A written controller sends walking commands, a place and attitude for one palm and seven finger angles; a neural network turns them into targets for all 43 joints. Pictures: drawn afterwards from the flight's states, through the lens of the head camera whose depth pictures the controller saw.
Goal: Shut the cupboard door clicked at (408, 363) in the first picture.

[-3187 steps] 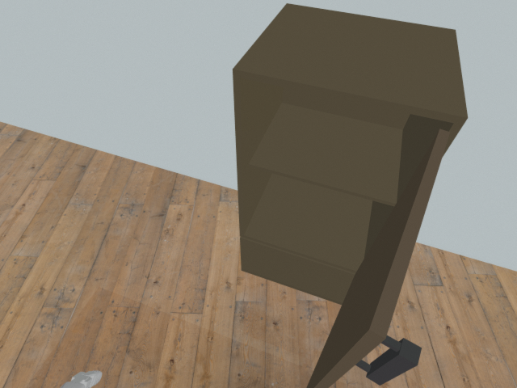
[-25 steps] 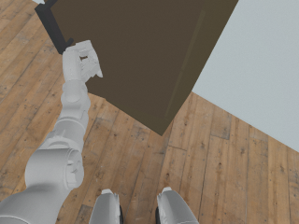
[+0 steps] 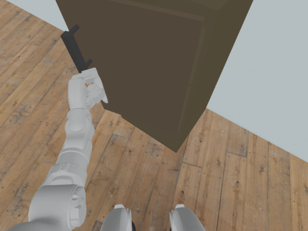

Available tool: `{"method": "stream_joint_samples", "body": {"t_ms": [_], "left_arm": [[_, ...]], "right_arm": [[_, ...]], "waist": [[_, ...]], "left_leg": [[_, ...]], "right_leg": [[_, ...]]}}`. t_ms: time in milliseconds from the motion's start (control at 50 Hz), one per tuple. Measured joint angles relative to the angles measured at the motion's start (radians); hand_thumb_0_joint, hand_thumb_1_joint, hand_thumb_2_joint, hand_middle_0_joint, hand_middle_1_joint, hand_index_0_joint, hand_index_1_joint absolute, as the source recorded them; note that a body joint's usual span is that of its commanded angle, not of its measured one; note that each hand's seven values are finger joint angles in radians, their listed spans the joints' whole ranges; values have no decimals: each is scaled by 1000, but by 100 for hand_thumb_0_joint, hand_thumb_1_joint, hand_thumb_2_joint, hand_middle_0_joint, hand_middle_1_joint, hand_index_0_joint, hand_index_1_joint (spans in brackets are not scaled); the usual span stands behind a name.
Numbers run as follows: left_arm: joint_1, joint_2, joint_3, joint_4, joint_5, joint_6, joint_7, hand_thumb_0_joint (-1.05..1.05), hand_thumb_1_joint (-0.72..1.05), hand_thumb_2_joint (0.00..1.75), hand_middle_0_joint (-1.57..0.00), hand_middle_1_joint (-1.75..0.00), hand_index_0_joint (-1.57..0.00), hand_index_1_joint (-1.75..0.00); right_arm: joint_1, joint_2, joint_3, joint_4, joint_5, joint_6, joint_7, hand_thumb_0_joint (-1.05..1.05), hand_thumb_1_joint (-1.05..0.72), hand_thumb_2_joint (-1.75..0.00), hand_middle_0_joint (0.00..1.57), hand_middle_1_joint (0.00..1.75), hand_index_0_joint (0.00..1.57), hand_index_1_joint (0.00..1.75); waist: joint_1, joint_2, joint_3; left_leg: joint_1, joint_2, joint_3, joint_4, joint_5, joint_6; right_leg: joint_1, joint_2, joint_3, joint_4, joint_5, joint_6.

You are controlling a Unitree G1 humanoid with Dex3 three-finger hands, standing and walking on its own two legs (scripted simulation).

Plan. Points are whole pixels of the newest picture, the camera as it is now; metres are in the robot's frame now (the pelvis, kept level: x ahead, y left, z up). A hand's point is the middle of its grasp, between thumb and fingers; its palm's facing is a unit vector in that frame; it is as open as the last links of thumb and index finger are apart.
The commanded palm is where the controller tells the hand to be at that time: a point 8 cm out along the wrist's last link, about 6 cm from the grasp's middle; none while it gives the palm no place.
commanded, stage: draw the hand back to the body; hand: left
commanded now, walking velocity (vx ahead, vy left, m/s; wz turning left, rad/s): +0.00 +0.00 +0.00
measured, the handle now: (79, 50) +0.66 +0.20 +0.04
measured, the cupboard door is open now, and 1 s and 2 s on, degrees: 14 14 14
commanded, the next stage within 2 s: step back with the hand held close in 1.38 s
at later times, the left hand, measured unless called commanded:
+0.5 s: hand (40, 129) +0.32 +0.19 +0.15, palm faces +0.14 -0.97 -0.21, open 3.2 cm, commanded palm +0.28 +0.24 +0.18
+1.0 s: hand out of the picture +0.22 +0.29 +0.24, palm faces +0.48 -0.78 -0.41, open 6.1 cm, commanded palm +0.17 +0.32 +0.26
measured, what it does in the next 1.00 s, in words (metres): rises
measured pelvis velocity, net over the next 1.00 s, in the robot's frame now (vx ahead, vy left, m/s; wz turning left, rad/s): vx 0.04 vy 0.02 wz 0.04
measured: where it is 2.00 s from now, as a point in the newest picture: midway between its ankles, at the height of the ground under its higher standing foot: outside the picture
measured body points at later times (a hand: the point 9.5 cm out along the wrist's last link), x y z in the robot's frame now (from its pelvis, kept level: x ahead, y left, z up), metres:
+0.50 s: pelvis +0.02 +0.01 +0.07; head +0.03 +0.00 +0.52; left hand +0.31 +0.24 +0.16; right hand +0.21 -0.22 -0.01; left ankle +0.04 +0.13 -0.65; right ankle +0.00 -0.11 -0.65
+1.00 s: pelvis +0.04 +0.02 +0.09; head +0.02 -0.01 +0.54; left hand +0.19 +0.33 +0.27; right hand +0.24 -0.19 +0.00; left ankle +0.04 +0.13 -0.65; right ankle +0.00 -0.11 -0.65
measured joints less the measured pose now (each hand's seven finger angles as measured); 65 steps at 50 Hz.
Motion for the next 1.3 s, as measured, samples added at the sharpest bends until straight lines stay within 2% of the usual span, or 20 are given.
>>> {"method": "stream_joint_samples", "body": {"t_ms": [120,220,320,400,460,560,660,880,1060,1120,1220,1300], "left_arm": [[212,-3,-57,-194,-73,54,-46,2,90,90,-130,-150,-130,-150],[312,5,-100,-308,-97,75,-88,2,90,90,-130,-150,-130,-150],[431,11,-118,-431,-123,130,-132,2,90,90,-127,-147,-128,-147],[558,45,-160,-580,-57,234,-75,2,90,90,-121,-141,-122,-140],[636,65,-180,-675,-31,300,-36,2,90,90,-115,-134,-116,-134],[725,81,-175,-805,-14,374,2,2,90,90,-103,-121,-103,-120],[825,91,-138,-935,-10,412,14,2,90,90,-90,-106,-90,-106],[1026,135,-1,-1151,-10,436,26,2,90,90,-60,-74,-60,-73],[1148,184,136,-1265,-19,395,37,2,90,90,-36,-47,-36,-47],[1144,172,144,-1250,-20,385,40,2,90,90,-30,-41,-30,-40],[1121,143,113,-1221,-16,388,40,2,90,90,-24,-34,-24,-34],[1127,144,97,-1232,-14,382,35,2,90,90,-22,-32,-22,-31]], "right_arm": [[37,-8,9,9,39,-21,-37,1,-90,-90,20,30,20,30],[5,-29,1,13,54,-53,-58,1,-90,-90,20,30,20,30],[-54,-51,-2,-20,68,-74,-71,1,-90,-90,20,29,20,30],[-113,-35,1,-56,74,-39,-109,1,-90,-90,20,29,20,30],[-148,-23,16,-73,75,-27,-134,1,-90,-90,19,29,20,30],[-188,-7,46,-81,70,-39,-149,1,-90,-90,20,29,20,30],[-202,10,71,-75,58,-59,-142,1,-90,-90,20,29,20,30],[-172,14,73,-25,38,-98,-128,1,-90,-90,20,30,21,30],[-137,-8,39,11,40,-134,-130,2,-90,-90,20,30,21,30],[-135,-17,30,17,42,-143,-133,2,-90,-90,20,30,20,30],[-139,-23,25,27,40,-156,-141,2,-90,-90,20,30,20,30],[-141,-16,26,29,38,-172,-145,2,-90,-90,20,30,20,30]], "waist": [[38,-3,24],[51,-14,27],[65,-16,31],[83,-22,54],[101,-20,71],[132,-13,99],[155,-8,113],[179,8,125],[184,21,117],[186,25,124],[186,19,132],[179,10,129]], "left_leg": [[171,-4,-8,-132,43,3],[265,-8,-22,-190,61,1],[354,-15,-14,-240,72,7],[467,-25,1,-325,98,10],[551,-33,3,-399,124,15],[666,-44,-3,-499,160,20],[753,-53,-4,-576,185,22],[833,-57,-5,-647,205,23],[841,-55,-6,-650,205,20],[841,-55,-9,-652,210,19],[841,-53,-11,-659,221,17],[844,-47,-10,-658,220,12]], "right_leg": [[179,-1,-11,-144,47,0],[287,-3,-25,-220,70,-1],[376,-9,-20,-273,84,5],[480,-19,-6,-349,109,13],[566,-25,-6,-425,136,15],[690,-34,-15,-537,176,19],[781,-41,-18,-622,204,23],[867,-44,-21,-705,231,26],[873,-41,-21,-704,229,24],[873,-41,-24,-704,231,23],[868,-39,-26,-700,235,19],[870,-34,-25,-699,235,14]]}}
